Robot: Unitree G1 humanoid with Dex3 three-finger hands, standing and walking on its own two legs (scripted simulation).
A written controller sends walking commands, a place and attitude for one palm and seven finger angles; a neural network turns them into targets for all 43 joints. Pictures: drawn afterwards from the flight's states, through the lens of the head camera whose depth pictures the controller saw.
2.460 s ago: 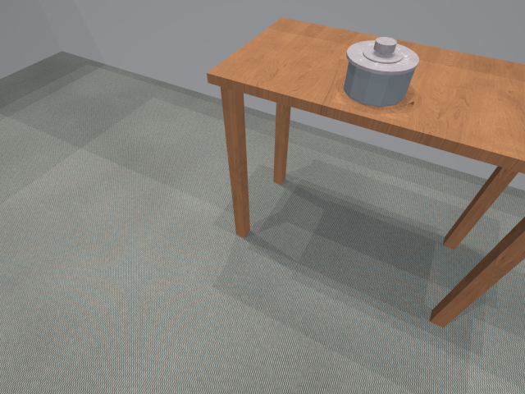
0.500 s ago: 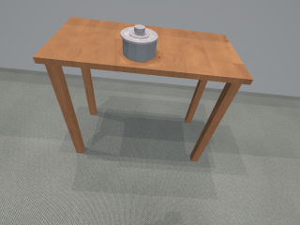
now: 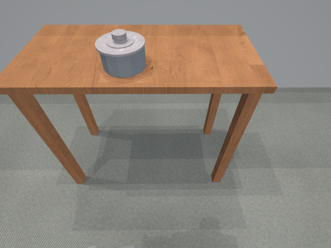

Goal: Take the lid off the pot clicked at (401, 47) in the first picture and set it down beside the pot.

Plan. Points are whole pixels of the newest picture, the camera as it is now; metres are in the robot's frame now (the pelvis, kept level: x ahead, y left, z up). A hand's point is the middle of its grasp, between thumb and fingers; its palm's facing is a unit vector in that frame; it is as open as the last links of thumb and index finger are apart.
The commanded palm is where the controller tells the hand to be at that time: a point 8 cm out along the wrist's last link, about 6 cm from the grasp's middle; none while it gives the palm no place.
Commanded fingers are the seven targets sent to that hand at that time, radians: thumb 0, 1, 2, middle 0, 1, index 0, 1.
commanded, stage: take the last steps up to it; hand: left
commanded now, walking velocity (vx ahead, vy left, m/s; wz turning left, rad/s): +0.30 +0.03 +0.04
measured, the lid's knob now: (119, 35) +0.73 +0.18 +0.16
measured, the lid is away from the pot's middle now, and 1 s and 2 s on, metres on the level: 0.00 0.00 0.00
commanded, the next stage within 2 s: come to a stop and stand still in 0.42 s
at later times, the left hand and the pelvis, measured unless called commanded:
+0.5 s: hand (83, 245) +0.17 +0.24 -0.18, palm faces +0.08 -0.98 -0.16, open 7.4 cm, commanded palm none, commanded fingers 0.00 0.90 0.90 -0.20 -0.30 -0.20 -0.30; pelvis +0.18 +0.06 +0.01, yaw -1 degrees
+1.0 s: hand (101, 194) +0.31 +0.22 -0.17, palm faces +0.04 -0.97 -0.24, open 7.3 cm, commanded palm none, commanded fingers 0.00 0.90 0.90 -0.20 -0.30 -0.20 -0.30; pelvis +0.22 +0.04 +0.00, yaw +0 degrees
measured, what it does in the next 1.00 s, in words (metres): walks ahead: left foot, then right foot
